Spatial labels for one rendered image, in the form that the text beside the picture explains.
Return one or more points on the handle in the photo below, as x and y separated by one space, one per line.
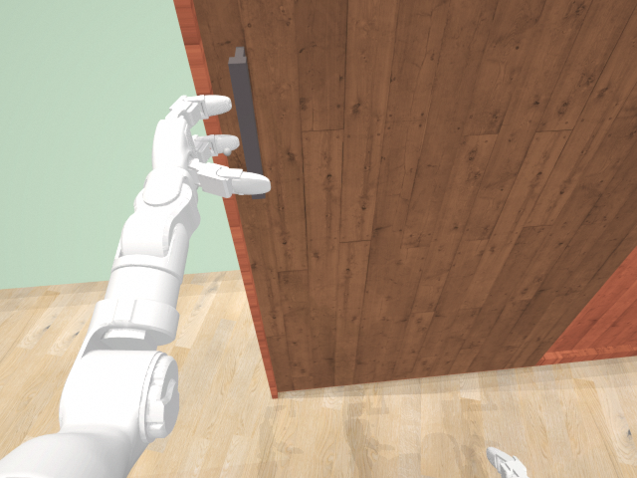
240 80

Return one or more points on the left robot upper arm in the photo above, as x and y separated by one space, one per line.
116 403

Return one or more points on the robot left forearm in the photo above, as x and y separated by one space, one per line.
138 312

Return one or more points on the wardrobe door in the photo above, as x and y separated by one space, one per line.
452 181
610 317

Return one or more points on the left robot hand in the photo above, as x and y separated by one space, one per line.
173 145

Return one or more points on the right robot hand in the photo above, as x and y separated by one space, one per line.
507 466

